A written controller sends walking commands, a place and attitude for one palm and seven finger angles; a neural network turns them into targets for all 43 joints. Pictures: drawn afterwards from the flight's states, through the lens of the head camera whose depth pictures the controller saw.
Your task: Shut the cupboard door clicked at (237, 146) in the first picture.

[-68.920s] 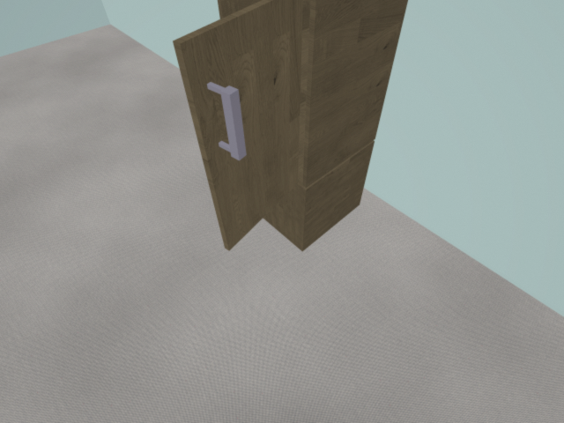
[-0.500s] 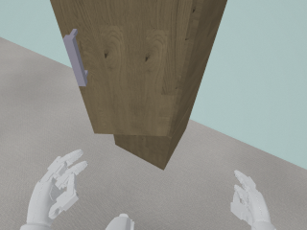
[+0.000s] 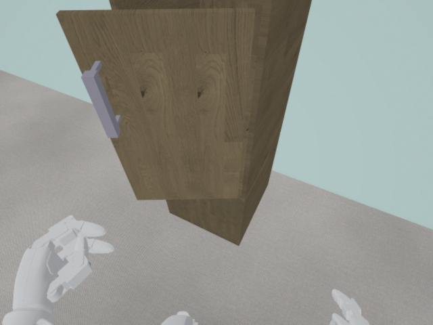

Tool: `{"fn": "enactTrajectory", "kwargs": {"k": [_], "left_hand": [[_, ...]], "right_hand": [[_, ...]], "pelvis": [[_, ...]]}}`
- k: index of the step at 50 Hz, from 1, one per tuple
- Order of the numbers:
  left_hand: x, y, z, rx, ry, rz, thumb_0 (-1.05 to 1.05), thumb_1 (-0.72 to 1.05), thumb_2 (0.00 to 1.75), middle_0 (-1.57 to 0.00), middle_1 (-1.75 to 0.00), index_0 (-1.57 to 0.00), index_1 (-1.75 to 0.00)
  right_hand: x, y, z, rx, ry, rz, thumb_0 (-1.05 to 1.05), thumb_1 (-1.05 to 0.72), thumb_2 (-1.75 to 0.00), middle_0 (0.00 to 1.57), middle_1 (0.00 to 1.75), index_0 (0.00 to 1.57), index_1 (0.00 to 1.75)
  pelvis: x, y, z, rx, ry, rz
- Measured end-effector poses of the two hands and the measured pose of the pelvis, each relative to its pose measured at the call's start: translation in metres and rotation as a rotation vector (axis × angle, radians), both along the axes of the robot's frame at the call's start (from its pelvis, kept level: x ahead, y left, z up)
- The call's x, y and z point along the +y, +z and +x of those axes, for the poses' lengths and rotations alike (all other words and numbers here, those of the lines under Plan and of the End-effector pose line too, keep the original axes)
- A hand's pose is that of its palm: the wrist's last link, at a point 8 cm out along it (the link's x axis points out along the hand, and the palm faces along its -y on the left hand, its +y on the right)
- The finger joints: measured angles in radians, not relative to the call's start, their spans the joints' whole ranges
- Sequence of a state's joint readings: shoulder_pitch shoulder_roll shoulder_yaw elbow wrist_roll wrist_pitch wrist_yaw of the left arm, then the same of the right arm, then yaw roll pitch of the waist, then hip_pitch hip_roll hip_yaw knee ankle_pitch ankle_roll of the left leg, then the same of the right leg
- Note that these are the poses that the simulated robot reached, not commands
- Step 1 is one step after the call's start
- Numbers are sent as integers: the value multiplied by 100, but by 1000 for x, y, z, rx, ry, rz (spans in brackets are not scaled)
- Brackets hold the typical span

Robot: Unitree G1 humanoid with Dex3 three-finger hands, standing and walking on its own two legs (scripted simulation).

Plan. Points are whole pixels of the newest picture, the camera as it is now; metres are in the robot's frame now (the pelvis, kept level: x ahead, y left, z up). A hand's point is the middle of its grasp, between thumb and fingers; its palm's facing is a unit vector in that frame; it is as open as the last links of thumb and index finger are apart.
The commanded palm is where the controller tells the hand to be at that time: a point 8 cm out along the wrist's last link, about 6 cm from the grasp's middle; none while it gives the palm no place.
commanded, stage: raise the hand and make a fist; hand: left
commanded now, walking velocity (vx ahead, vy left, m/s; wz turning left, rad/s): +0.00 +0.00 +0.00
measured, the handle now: (105, 101) +0.52 +0.27 +0.14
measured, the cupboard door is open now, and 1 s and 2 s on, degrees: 28 28 28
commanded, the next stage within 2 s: bring the fist close to the handle in 1.04 s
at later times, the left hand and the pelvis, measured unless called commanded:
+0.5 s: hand (68, 247) +0.21 +0.23 +0.12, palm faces +0.06 -1.00 -0.03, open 3.1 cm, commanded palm +0.18 +0.28 +0.13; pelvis +0.00 +0.04 +0.02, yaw +2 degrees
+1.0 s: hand (66, 236) +0.21 +0.22 +0.15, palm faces +0.13 -0.99 -0.07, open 3.1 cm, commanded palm +0.18 +0.26 +0.15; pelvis -0.01 +0.02 +0.03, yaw +2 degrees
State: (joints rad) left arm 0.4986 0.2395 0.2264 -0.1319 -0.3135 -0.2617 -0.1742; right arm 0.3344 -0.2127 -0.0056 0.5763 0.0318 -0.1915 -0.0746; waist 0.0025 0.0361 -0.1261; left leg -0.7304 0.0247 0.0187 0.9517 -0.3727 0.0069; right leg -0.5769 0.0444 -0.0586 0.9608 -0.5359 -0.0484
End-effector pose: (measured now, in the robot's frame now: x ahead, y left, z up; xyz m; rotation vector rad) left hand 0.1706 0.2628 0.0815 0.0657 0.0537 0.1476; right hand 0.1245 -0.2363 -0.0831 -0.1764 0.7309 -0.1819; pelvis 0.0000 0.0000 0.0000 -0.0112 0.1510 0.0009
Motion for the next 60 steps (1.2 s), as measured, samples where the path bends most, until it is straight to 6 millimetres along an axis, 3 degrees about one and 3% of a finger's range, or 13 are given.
{"fn": "enactTrajectory", "kwargs": {"k": [4,8,12,19,27,36,44,53,60], "left_hand": [[4,11,-1,-101,-28,11,2,90,90,-90,-107,-90,-107],[-4,2,4,-66,-117,-34,2,90,90,-98,-115,-98,-115],[0,5,8,-39,-129,-29,2,89,90,-105,-123,-105,-123],[21,41,12,-160,-39,-4,2,89,90,-118,-137,-118,-137],[17,39,13,-47,-96,-25,2,90,90,-127,-147,-127,-146],[27,75,21,-163,-44,6,2,89,90,-130,-150,-130,-149],[6,49,16,2,-92,-32,2,90,90,-130,-150,-130,-150],[2,75,13,-168,-33,19,2,89,90,-130,-150,-130,-150],[-17,54,15,-26,-93,-8,2,89,90,-130,-150,-130,-150]], "right_hand": [[-5,5,4,3,35,-52,2,-90,-90,20,30,20,30],[1,14,18,-36,46,-73,2,-90,-90,20,30,20,30],[17,29,36,-104,62,-64,2,-91,-90,20,30,20,30],[56,49,63,-202,153,-9,1,-90,-90,20,30,20,30],[76,57,64,-207,196,20,1,-90,-90,21,30,20,30],[64,56,45,-167,187,9,1,-90,-90,21,30,20,30],[42,57,33,-157,134,-5,2,-90,-90,21,30,20,30],[28,53,34,-162,157,-4,2,-90,-90,20,30,20,30],[21,51,40,-177,138,15,2,-90,-90,20,30,20,30]], "pelvis": [[9,0,-1,2,13,-14],[18,1,-3,1,16,-25],[24,6,-1,-11,13,-27],[32,12,-1,-49,26,-38],[36,22,-3,-89,32,-37],[32,29,-7,-125,34,-31],[26,33,-8,-137,23,-18],[12,31,-10,-141,33,-13],[4,32,-6,-140,28,-5]]}}
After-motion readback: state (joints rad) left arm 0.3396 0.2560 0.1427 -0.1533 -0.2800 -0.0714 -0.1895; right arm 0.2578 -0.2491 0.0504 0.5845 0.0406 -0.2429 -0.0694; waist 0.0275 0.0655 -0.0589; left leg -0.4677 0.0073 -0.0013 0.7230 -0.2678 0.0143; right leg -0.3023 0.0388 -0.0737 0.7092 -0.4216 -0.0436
